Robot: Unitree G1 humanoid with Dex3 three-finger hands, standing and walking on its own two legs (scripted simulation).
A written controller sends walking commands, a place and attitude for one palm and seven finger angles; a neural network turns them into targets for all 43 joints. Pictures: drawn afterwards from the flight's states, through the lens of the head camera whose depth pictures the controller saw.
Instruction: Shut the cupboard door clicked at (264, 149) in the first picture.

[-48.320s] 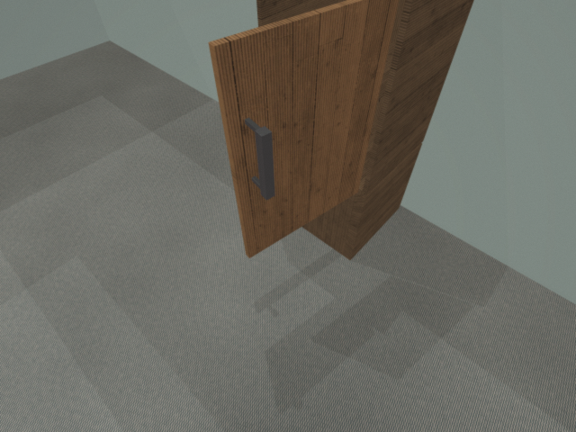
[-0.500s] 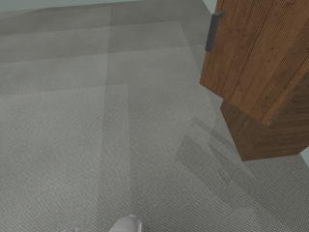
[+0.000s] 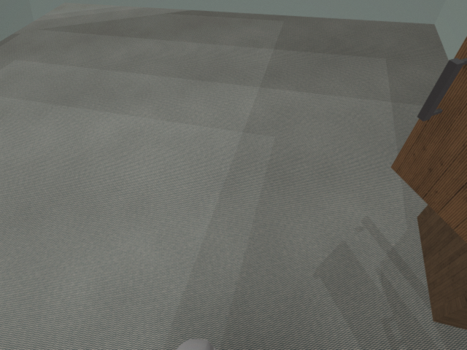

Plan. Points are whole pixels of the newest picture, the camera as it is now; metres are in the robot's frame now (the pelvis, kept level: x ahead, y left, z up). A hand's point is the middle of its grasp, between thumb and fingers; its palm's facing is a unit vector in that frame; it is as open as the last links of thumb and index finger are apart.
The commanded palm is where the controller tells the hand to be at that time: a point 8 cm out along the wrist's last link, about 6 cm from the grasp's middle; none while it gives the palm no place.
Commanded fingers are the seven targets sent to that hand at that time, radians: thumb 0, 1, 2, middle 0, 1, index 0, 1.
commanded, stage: walk to a spot facing it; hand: left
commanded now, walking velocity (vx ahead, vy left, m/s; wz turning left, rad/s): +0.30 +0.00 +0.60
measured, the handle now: (445, 90) +0.73 -0.50 +0.03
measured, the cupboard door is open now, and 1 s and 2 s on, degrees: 36 36 36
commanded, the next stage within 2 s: turn to face it in 0.56 s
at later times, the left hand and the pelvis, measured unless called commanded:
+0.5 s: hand out of the picture +0.02 +0.20 -0.18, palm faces +0.38 -0.90 -0.20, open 7.4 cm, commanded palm none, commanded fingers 0.00 0.90 0.90 -0.20 -0.30 -0.20 -0.30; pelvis +0.14 +0.05 -0.01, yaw +18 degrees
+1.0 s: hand (143, 257) +0.33 +0.24 -0.15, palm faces +0.32 -0.92 -0.22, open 7.3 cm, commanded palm none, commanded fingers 0.00 0.90 0.90 -0.20 -0.30 -0.20 -0.30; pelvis +0.31 +0.05 +0.01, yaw +17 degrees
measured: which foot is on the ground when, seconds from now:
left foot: up 0.00-0.40, down 0.42-0.82, up 0.84-1.00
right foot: down 0.00-0.42, up 0.44-0.80, down 0.82-1.00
